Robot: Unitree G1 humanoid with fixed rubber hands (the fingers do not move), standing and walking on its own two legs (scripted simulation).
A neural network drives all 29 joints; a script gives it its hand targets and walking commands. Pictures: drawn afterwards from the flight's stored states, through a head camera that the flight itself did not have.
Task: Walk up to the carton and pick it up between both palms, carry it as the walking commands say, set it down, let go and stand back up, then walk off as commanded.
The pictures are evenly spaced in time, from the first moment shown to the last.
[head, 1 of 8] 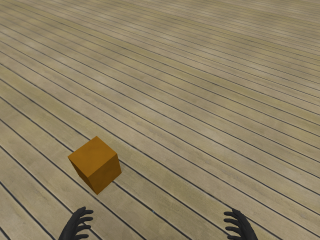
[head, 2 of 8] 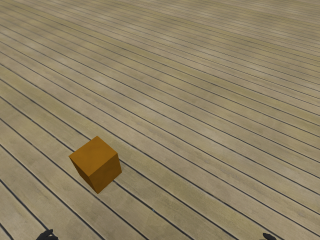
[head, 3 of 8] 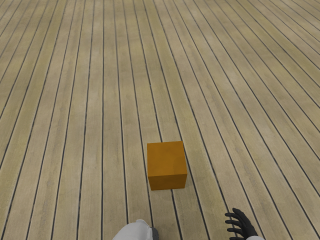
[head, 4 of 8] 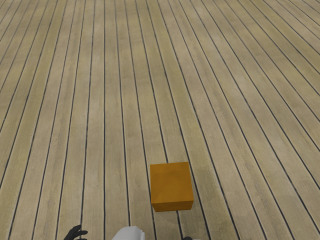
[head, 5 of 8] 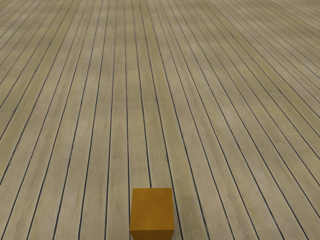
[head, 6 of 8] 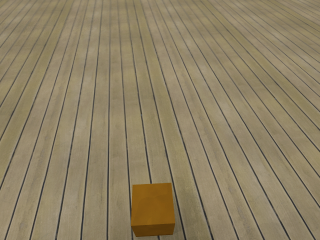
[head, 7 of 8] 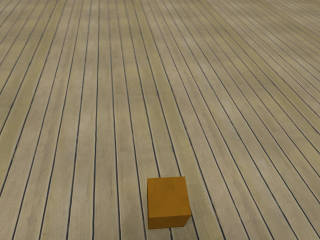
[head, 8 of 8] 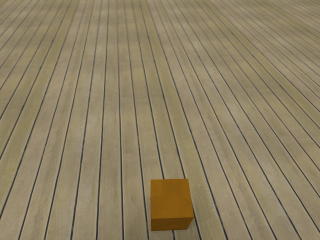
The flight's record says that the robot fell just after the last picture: no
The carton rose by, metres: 0.00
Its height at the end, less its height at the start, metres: +0.00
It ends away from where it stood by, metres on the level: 0.00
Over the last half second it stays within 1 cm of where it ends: yes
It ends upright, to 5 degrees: yes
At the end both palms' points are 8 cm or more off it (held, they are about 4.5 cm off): yes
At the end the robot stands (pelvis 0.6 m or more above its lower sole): yes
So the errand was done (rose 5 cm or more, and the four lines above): no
